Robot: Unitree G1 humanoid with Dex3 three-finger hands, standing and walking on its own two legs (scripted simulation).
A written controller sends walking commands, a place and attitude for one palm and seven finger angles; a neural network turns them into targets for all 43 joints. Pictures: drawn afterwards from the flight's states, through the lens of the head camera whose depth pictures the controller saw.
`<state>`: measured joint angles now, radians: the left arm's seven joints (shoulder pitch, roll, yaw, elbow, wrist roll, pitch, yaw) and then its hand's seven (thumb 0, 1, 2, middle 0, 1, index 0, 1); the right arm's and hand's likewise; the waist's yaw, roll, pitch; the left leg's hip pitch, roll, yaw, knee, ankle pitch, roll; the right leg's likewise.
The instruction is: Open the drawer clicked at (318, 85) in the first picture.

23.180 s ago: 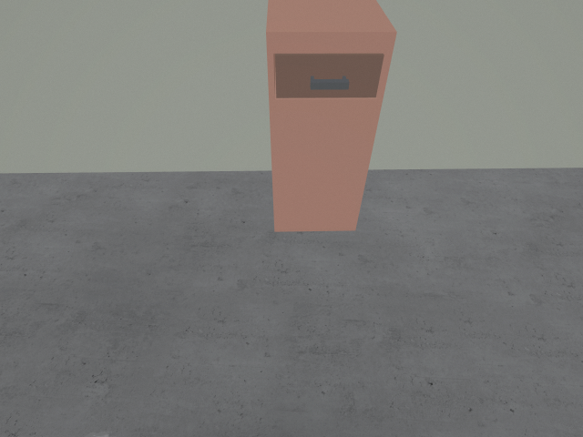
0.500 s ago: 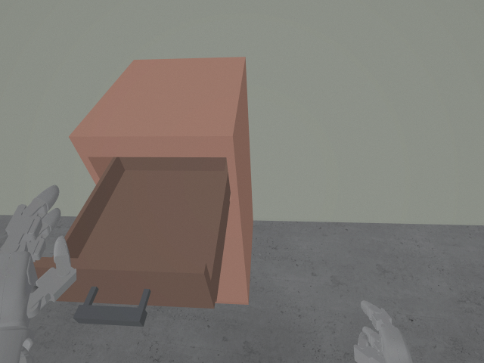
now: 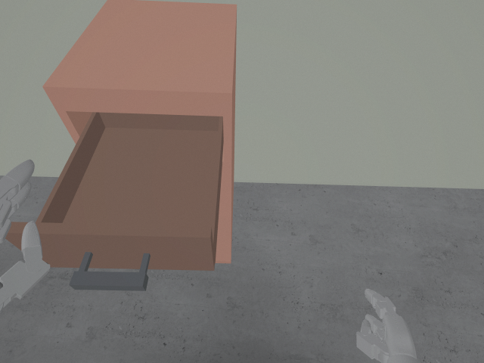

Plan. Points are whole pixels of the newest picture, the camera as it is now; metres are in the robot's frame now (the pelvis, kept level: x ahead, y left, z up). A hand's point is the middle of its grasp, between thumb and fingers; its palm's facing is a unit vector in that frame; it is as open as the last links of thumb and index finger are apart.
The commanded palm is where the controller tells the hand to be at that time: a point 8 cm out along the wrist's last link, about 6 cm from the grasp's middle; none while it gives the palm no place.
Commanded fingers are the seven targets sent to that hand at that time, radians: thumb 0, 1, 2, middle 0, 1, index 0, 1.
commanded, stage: step back with the hand held close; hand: left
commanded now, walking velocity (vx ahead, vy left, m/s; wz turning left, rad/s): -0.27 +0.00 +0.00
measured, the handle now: (113, 269) +0.26 +0.24 -0.02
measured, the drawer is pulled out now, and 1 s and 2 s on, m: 0.29 0.29 0.29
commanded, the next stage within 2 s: stop stepping back and stand still in 0.84 s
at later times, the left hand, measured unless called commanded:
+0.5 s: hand out of the picture +0.15 +0.27 +0.18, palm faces +0.34 -0.83 -0.44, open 7.4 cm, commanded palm +0.08 +0.30 +0.18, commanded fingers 0.00 0.90 0.90 -0.20 -0.30 -0.20 -0.30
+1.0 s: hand out of the picture +0.06 +0.22 +0.16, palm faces +0.21 -0.86 -0.47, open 7.4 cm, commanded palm -0.01 +0.28 +0.18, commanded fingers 0.00 0.90 0.90 -0.20 -0.30 -0.20 -0.30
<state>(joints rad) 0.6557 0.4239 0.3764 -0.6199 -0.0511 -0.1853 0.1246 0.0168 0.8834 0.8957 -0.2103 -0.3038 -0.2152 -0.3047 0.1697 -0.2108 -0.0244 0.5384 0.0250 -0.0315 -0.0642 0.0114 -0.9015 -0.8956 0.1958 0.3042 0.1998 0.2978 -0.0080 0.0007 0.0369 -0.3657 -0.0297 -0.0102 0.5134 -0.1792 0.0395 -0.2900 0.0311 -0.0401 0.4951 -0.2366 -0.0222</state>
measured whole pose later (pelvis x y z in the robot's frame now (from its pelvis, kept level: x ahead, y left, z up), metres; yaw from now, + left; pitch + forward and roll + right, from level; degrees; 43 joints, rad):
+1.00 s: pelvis -0.16 +0.01 +0.00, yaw -4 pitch +1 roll -1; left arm 0.61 0.44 0.39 -0.68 -0.06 -0.19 0.13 0.02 0.88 0.90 -0.21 -0.30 -0.21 -0.30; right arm 0.12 -0.19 -0.01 0.58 0.01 -0.12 -0.03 0.01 -0.90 -0.90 0.20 0.30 0.20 0.30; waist -0.02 -0.04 0.10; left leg -0.41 0.00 0.04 0.48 -0.10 0.05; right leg -0.44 0.04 0.00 0.97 -0.52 0.02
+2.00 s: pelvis -0.24 -0.01 -0.01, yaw +4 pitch -1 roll +0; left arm 0.26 0.23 0.06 0.44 0.04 0.02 0.02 0.01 0.90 0.90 -0.19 -0.30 -0.20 -0.30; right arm 0.18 -0.21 -0.02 0.80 -0.02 -0.01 0.01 0.01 -0.90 -0.90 0.20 0.30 0.20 0.30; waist -0.02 0.05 0.01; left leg -0.31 0.00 -0.01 0.69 -0.37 0.00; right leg -0.30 -0.01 -0.06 0.68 -0.37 -0.03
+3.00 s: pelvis -0.26 -0.01 +0.01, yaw +2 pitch -3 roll +0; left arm 0.29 0.12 0.02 1.14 0.02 0.01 0.03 0.01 0.91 0.90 -0.20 -0.30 -0.20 -0.30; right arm 0.35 -0.11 -0.02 1.12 -0.02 0.01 -0.04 0.00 -0.91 -0.90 0.19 0.30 0.20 0.30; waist -0.01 0.02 0.07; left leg -0.19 0.02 0.02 0.43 -0.20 0.00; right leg -0.18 0.02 -0.04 0.43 -0.20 -0.03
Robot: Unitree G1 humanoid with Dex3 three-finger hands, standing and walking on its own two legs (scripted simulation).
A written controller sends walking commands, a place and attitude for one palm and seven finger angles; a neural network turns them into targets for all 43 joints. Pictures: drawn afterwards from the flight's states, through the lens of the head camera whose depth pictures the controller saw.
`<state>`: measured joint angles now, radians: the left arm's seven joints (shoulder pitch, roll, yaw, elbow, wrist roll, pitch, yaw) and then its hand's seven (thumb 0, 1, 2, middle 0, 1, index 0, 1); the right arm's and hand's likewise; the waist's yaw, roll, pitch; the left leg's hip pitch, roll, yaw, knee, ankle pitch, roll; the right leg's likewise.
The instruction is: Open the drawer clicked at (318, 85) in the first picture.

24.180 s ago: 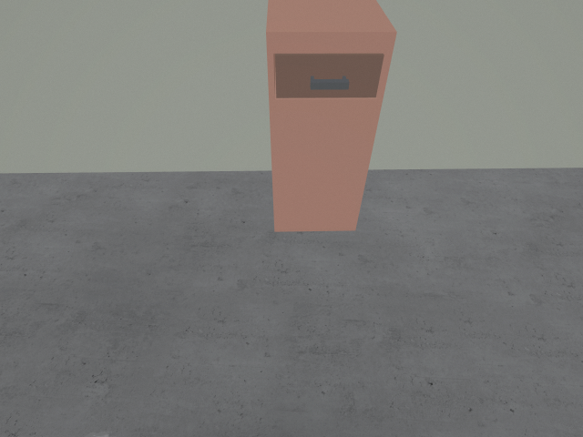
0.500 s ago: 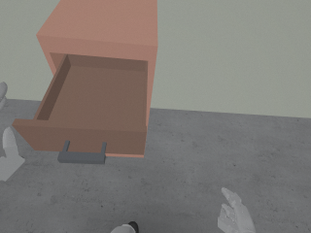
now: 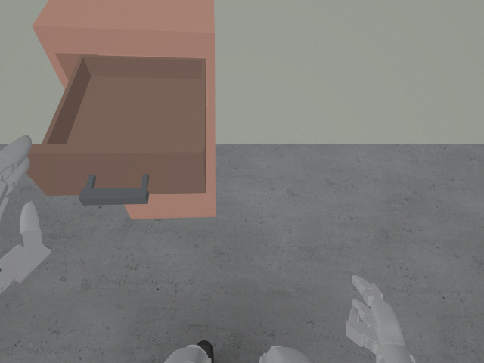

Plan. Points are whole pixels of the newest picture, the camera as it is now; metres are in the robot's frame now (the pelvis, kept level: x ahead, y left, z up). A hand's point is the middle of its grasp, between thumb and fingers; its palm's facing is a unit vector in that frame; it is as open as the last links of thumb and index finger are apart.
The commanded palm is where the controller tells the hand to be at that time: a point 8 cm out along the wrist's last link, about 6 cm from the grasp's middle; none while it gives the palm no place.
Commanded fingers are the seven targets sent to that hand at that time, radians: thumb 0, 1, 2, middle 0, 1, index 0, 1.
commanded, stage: stop stepping back and stand still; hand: left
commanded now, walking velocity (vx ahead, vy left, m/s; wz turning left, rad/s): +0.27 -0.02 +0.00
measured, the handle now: (117, 187) +0.41 +0.26 -0.02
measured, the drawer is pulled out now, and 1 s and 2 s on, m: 0.29 0.29 0.29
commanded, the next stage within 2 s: let the arm hang, fingers relaxed in 0.72 s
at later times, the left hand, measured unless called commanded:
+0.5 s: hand out of the picture +0.09 +0.21 +0.17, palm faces +0.42 -0.78 -0.47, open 7.4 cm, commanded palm +0.02 +0.26 +0.18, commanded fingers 0.00 0.90 0.90 -0.20 -0.30 -0.20 -0.30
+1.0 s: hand out of the picture +0.07 +0.21 -0.09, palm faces +0.17 -0.92 -0.34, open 7.4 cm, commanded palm none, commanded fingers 0.00 0.90 0.90 -0.20 -0.30 -0.20 -0.30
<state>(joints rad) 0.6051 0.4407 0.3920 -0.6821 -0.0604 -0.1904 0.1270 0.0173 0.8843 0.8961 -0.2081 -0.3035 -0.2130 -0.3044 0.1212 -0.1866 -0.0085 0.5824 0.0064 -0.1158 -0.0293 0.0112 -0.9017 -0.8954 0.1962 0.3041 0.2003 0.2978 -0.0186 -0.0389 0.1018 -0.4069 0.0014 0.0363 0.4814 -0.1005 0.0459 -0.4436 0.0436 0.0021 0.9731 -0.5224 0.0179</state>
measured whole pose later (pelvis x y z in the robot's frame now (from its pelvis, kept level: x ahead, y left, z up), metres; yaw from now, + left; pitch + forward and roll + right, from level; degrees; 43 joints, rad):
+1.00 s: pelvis -0.07 -0.02 -0.01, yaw +8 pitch -1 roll +0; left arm 0.26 0.23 0.06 0.44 0.04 0.02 0.02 0.01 0.90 0.90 -0.19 -0.30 -0.20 -0.30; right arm 0.18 -0.21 -0.02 0.80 -0.02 -0.01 0.01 0.01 -0.90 -0.90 0.20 0.30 0.20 0.30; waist -0.02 0.05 0.01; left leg -0.31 0.00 -0.01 0.69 -0.37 0.00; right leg -0.30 -0.01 -0.06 0.68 -0.37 -0.03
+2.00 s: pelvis -0.10 -0.02 +0.01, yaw +6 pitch -3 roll +0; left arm 0.29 0.12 0.02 1.14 0.02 0.01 0.03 0.01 0.91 0.90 -0.20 -0.30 -0.20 -0.30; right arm 0.35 -0.11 -0.02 1.12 -0.02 0.01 -0.04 0.00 -0.91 -0.90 0.19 0.30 0.20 0.30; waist -0.01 0.02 0.07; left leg -0.19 0.02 0.02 0.43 -0.20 0.00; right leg -0.18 0.02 -0.04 0.43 -0.20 -0.03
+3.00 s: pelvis -0.08 -0.03 +0.01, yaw +6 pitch -2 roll +0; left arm 0.24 0.13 0.02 1.14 0.01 0.00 0.03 0.00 0.90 0.90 -0.20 -0.30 -0.20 -0.30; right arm 0.29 -0.13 -0.02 1.12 -0.01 0.00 -0.04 0.00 -0.91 -0.90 0.19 0.30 0.20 0.30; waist -0.01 0.02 0.08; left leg -0.16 0.03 0.02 0.40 -0.20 -0.02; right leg -0.15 0.03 -0.04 0.40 -0.21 -0.04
